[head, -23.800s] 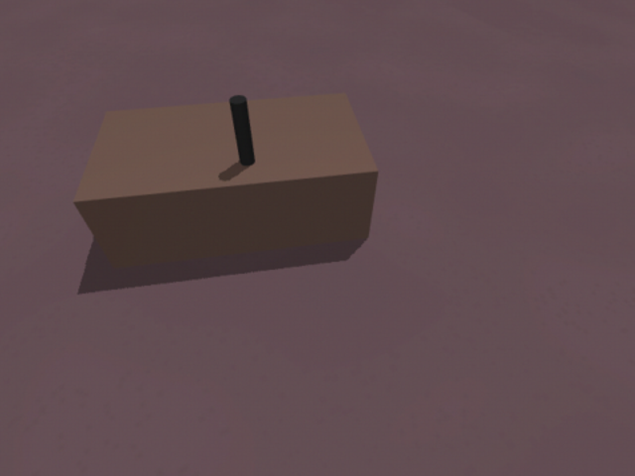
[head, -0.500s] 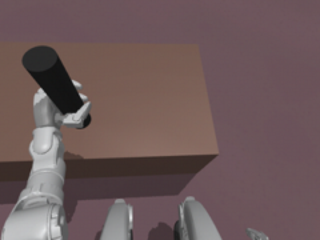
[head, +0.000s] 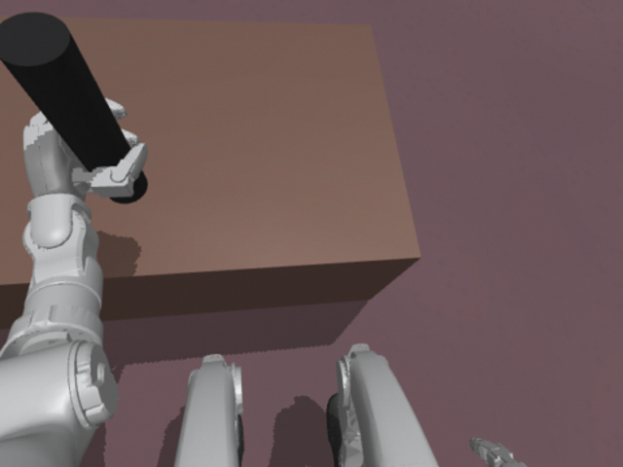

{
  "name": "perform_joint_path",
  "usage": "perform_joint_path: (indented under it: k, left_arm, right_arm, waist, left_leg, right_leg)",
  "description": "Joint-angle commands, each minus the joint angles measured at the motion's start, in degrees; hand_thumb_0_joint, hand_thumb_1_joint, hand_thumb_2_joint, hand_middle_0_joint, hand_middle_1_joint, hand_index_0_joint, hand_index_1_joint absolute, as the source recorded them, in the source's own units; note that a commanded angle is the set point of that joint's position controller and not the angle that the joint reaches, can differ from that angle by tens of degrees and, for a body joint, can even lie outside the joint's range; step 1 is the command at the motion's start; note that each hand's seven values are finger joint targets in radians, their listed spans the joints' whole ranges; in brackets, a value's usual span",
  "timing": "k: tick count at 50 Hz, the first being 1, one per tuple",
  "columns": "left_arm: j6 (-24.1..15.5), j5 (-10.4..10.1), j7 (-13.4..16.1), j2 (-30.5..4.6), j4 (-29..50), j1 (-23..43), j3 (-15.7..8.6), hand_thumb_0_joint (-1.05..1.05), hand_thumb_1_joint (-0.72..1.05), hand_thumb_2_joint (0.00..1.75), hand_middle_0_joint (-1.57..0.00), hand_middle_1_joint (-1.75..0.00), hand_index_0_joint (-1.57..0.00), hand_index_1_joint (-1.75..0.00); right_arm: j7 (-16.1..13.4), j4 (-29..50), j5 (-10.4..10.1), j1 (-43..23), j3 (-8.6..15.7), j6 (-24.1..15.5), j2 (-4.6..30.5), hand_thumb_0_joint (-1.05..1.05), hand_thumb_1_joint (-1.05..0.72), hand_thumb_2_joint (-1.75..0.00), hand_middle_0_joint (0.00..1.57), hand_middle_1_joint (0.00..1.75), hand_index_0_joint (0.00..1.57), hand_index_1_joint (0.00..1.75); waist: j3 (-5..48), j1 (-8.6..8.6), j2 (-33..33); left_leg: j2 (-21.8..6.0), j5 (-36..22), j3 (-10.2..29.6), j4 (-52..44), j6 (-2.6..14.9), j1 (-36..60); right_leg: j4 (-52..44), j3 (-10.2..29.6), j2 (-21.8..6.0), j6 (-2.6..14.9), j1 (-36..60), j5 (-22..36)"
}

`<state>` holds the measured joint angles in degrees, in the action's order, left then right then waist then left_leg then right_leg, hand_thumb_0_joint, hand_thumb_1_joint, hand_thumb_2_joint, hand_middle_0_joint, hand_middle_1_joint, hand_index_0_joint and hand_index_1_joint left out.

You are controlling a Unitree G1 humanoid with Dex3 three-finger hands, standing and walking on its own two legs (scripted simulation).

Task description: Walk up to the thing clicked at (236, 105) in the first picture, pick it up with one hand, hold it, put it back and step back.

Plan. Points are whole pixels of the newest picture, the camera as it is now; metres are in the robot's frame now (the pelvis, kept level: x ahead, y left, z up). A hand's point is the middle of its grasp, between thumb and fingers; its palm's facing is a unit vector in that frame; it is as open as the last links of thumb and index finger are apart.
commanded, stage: crouch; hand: left
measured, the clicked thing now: (92, 132) +0.49 +0.22 +0.05
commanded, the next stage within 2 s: lower in 0.14 s
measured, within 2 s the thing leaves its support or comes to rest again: rests again in 1.96 s
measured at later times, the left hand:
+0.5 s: hand (129, 165) +0.51 +0.22 -0.04, palm faces +0.17 -0.99 -0.02, open 7.5 cm
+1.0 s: hand (141, 178) +0.52 +0.21 -0.09, palm faces +0.17 -0.98 -0.03, open 7.5 cm
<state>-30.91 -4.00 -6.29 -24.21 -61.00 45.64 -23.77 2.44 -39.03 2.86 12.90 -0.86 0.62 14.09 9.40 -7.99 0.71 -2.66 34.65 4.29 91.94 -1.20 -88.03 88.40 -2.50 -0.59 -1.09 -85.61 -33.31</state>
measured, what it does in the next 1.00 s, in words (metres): lowers itself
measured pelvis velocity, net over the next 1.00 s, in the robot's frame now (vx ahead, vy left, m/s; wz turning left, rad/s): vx -0.02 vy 0.00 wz -0.02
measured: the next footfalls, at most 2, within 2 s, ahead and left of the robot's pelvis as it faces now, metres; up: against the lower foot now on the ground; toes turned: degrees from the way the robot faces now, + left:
none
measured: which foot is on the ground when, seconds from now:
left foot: down 0.00-1.00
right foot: down 0.00-1.00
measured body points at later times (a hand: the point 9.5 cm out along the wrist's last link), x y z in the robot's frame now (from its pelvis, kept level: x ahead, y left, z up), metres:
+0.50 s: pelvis -0.01 +0.00 -0.05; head +0.19 +0.03 +0.36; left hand +0.49 +0.27 -0.04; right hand +0.05 -0.27 -0.16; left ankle +0.06 +0.13 -0.54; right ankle +0.06 -0.14 -0.54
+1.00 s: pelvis -0.02 +0.00 -0.10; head +0.19 +0.03 +0.30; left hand +0.50 +0.27 -0.08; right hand +0.04 -0.27 -0.22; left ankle +0.06 +0.13 -0.54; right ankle +0.06 -0.14 -0.54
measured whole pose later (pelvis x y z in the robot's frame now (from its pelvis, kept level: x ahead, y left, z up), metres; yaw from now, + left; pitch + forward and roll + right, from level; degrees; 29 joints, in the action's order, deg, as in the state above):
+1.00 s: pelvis -0.02 +0.00 -0.10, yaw -1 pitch +35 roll -4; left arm -28.5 -1.7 -6.9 -29.7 -63.5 53.3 -27.3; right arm 2.4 -38.1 4.0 11.6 -2.8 1.2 14.7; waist 8.9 -9.8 0.8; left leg -2.3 38.0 5.4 111.2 -1.7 -108.7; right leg 108.0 -2.2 -0.3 -1.1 -106.7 -36.7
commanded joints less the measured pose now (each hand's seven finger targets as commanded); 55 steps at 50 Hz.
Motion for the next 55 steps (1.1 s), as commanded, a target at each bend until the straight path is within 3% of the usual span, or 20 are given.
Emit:
perform_joint_path:
  k: [1, 6, 8, 9, 11, 13, 17, 18, 24, 27, 31, 39, 41, 42, 43, 44, 50, 55]
  left_arm:
    - [-4.09, -1.03, 0.59, -12.89, 12.37, 24.81, -1.63, 0.00, 0.37, 1.24, -1.36, -1.41, -1.38, -1.40]
    - [-3.48, -0.53, 0.56, -14.27, 11.07, 24.61, -2.22, 0.00, 0.39, 1.24, -1.34, -1.39, -1.35, -1.39]
    - [-3.34, -0.49, 0.48, -14.14, 11.43, 25.63, -2.13, 0.00, 0.38, 1.23, -1.35, -1.39, -1.36, -1.39]
    - [-3.38, -0.54, 0.36, -15.90, 12.41, 26.05, -3.04, 0.00, 0.37, 1.23, -1.34, -1.38, -1.35, -1.38]
    - [-2.88, -0.52, -0.02, -15.04, 10.73, 25.92, -2.58, 0.00, 0.38, 1.23, -1.33, -1.38, -1.34, -1.38]
    - [-2.63, -0.34, 0.00, -16.95, 11.29, 26.10, -3.52, 0.00, 0.38, 1.23, -1.36, -1.41, -1.38, -1.41]
    - [-2.15, 0.19, -0.03, -14.60, 7.18, 24.23, -2.59, 0.00, 0.39, 1.25, -1.39, -1.44, -1.40, -1.43]
    - [-2.24, 0.11, 0.05, -15.15, 6.43, 23.56, -3.31, 0.00, 0.40, 1.24, -1.37, -1.43, -1.39, -1.42]
    - [-3.93, 0.16, -1.30, -16.05, 10.13, 26.09, -2.76, 0.00, 0.45, 1.25, -1.38, -1.43, -1.39, -1.42]
    - [-4.27, 0.03, -1.31, -17.94, 12.13, 27.82, -3.95, 0.00, 0.42, 1.25, -1.35, -1.41, -1.36, -1.41]
    - [-3.89, 0.24, -0.93, -18.31, 12.79, 29.27, -4.25, 0.00, 0.41, 1.27, -1.36, -1.42, -1.36, -1.42]
    - [-2.28, 0.40, -0.65, -18.16, 9.40, 28.27, -4.68, 0.00, 0.36, 1.27, -1.36, -1.43, -1.38, -1.43]
    - [-2.11, 0.85, -0.33, -18.80, 9.24, 28.40, -4.77, 0.00, 0.33, 1.26, -1.35, -1.42, -1.36, -1.42]
    - [-2.05, 0.89, -0.36, -18.24, 9.20, 29.24, -3.91, 0.00, 0.33, 1.26, -1.35, -1.42, -1.36, -1.42]
    - [-1.85, 0.93, -0.19, -18.85, 8.22, 27.84, -4.85, 0.00, 0.37, 1.25, -1.35, -1.42, -1.36, -1.41]
    - [-1.85, 1.02, -0.32, -17.96, 8.94, 28.79, -3.91, 0.00, 0.38, 1.25, -1.35, -1.41, -1.37, -1.41]
    - [-1.82, 1.24, -0.33, -20.27, 10.90, 30.78, -4.90, 0.00, 0.37, 1.25, -1.34, -1.41, -1.35, -1.40]
    - [-1.37, 2.21, -0.31, -20.02, 12.38, 32.93, -3.39, 0.00, 0.38, 1.24, -1.35, -1.40, -1.36, -1.39]
  right_arm:
    - [-0.95, 3.16, 0.16, 8.15, 3.22, -1.09, 10.45, 0.00, -0.91, -0.90, 0.20, 0.30, 0.20, 0.30]
    - [-1.18, 2.55, 0.28, 8.71, 3.12, -0.90, 10.64, 0.00, -0.91, -0.90, 0.20, 0.30, 0.20, 0.30]
    - [-1.14, 2.54, 0.34, 9.13, 3.03, -0.98, 10.83, 0.00, -0.92, -0.90, 0.20, 0.30, 0.20, 0.30]
    - [-1.13, 2.69, 0.37, 8.69, 2.88, -0.92, 10.72, 0.00, -0.92, -0.90, 0.20, 0.30, 0.20, 0.30]
    - [-1.19, 2.46, 0.32, 9.50, 2.96, -0.80, 10.81, 0.00, -0.92, -0.90, 0.20, 0.30, 0.20, 0.30]
    - [-1.34, 2.29, 0.39, 9.42, 2.76, -0.70, 10.51, 0.00, -0.92, -0.91, 0.20, 0.30, 0.20, 0.30]
    - [-1.27, 2.66, 0.47, 8.83, 2.76, -0.64, 10.51, 0.00, -0.92, -0.90, 0.20, 0.30, 0.20, 0.30]
    - [-1.29, 2.71, 0.49, 8.67, 2.62, -0.80, 10.52, 0.00, -0.91, -0.90, 0.20, 0.30, 0.20, 0.30]
    - [-0.89, 2.83, 0.88, 9.33, 2.40, -1.02, 11.28, 0.00, -0.92, -0.90, 0.20, 0.30, 0.20, 0.30]
    - [-0.80, 2.66, 1.08, 10.01, 2.23, -0.89, 11.46, 0.00, -0.92, -0.91, 0.20, 0.30, 0.20, 0.30]
    - [-0.83, 2.34, 1.19, 10.15, 2.34, -0.60, 11.54, 0.00, -0.93, -0.91, 0.20, 0.30, 0.20, 0.30]
    - [-0.99, 1.66, 1.32, 10.34, 2.31, -0.10, 11.80, 0.00, -0.92, -0.91, 0.20, 0.30, 0.20, 0.30]
    - [-0.99, 1.97, 1.27, 9.65, 2.14, -0.15, 11.46, 0.00, -0.92, -0.91, 0.20, 0.30, 0.20, 0.30]
    - [-1.08, 2.39, 1.31, 9.38, 2.12, -0.04, 11.37, 0.00, -0.92, -0.90, 0.20, 0.30, 0.20, 0.30]
    - [-1.10, 2.37, 1.32, 9.28, 2.31, -0.01, 11.48, 0.00, -0.91, -0.90, 0.20, 0.30, 0.20, 0.30]
    - [-1.11, 2.57, 1.33, 9.07, 2.25, -0.10, 11.53, 0.00, -0.91, -0.90, 0.20, 0.30, 0.20, 0.30]
    - [-1.00, 2.91, 1.36, 9.58, 1.75, 0.12, 11.88, 0.00, -0.91, -0.90, 0.20, 0.30, 0.20, 0.30]
    - [-1.28, 3.07, 1.36, 9.34, 1.96, 0.19, 12.49, 0.00, -0.91, -0.90, 0.20, 0.30, 0.20, 0.30]
  waist:
    - [32.34, -0.54, 9.36]
    - [33.57, -0.28, 8.28]
    - [34.59, -1.05, 8.87]
    - [34.92, -0.26, 9.37]
    - [35.51, -1.22, 8.02]
    - [36.32, -0.57, 7.25]
    - [30.21, -1.73, 6.15]
    - [29.64, -1.74, 5.47]
    - [36.46, -0.86, 10.75]
    - [39.61, -0.55, 12.21]
    - [41.33, -0.87, 12.73]
    - [38.04, -1.98, 8.53]
    - [35.38, -1.74, 7.53]
    - [34.61, -2.45, 7.76]
    - [35.00, -1.93, 5.90]
    - [34.59, -2.25, 6.92]
    - [38.87, -1.49, 10.09]
    - [37.08, -2.03, 13.96]
  left_leg:
    - [0.64, -11.01, 0.43, -11.50, 1.71, 22.76]
    - [0.69, -12.93, -0.43, -8.74, 2.28, 20.85]
    - [0.72, -13.56, 0.00, -8.22, 2.16, 20.64]
    - [0.76, -12.81, -0.26, -8.09, 2.15, 20.25]
    - [0.79, -13.56, -0.53, -6.93, 2.45, 18.75]
    - [0.89, -13.17, -1.25, -5.73, 2.80, 16.33]
    - [0.95, -6.88, -1.08, -5.10, 2.66, 11.10]
    - [0.97, -6.03, -0.83, -4.81, 2.63, 10.34]
    - [0.63, -14.56, 0.12, -1.23, 2.01, 15.58]
    - [0.69, -16.44, -0.19, 0.40, 2.00, 15.53]
    - [0.87, -15.54, -0.44, 1.59, 2.00, 14.48]
    - [0.90, -12.55, -1.36, 5.66, 2.72, 6.67]
    - [0.96, -8.38, -1.55, 5.37, 2.70, 3.81]
    - [1.04, -6.70, -1.65, 5.50, 2.69, 2.38]
    - [1.00, -6.19, -1.83, 6.08, 2.87, 1.67]
    - [0.96, -5.46, -1.68, 6.00, 2.68, 1.98]
    - [0.92, -8.98, -1.20, 7.10, 2.22, 4.70]
    - [0.79, -5.60, -0.10, 5.91, 1.56, 6.04]
  right_leg:
    - [-9.00, -0.57, 1.37, 3.80, 13.18, 10.33]
    - [-8.07, 0.05, 1.51, 3.52, 12.78, 12.05]
    - [-6.71, -0.28, 1.42, 3.72, 11.97, 12.58]
    - [-6.67, -0.07, 1.47, 3.67, 12.36, 11.87]
    - [-6.48, 0.09, 1.49, 3.45, 12.97, 13.12]
    - [-6.69, 1.17, 1.43, 3.08, 14.99, 13.65]
    - [-6.06, 1.07, 1.52, 3.18, 10.08, 7.63]
    - [-5.44, 0.73, 1.52, 3.14, 9.38, 6.88]
    - [0.44, -0.40, 1.55, 3.91, 3.55, 12.23]
    - [1.91, -0.22, 1.50, 3.84, 4.22, 13.72]
    - [2.98, -0.21, 1.52, 3.76, 4.49, 13.23]
    - [4.55, 0.23, 1.40, 3.08, 3.89, 12.38]
    - [4.24, 0.46, 1.41, 3.09, 2.69, 8.84]
    - [4.02, 0.67, 1.37, 3.01, 2.87, 7.46]
    - [3.62, 1.05, 1.42, 2.75, 3.50, 7.04]
    - [4.42, 0.62, 1.44, 3.02, 1.73, 6.27]
    - [8.08, -0.66, 1.54, 3.44, -0.30, 8.55]
    - [9.54, -1.32, 1.26, 3.93, -4.78, 5.89]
